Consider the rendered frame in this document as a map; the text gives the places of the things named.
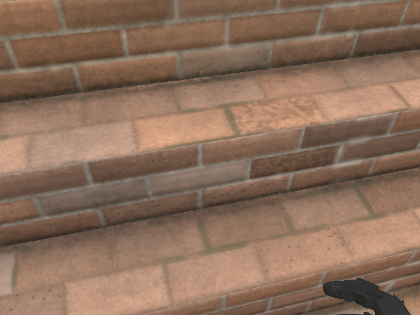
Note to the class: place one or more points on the robot right hand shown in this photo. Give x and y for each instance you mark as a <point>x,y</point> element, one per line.
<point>366,294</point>

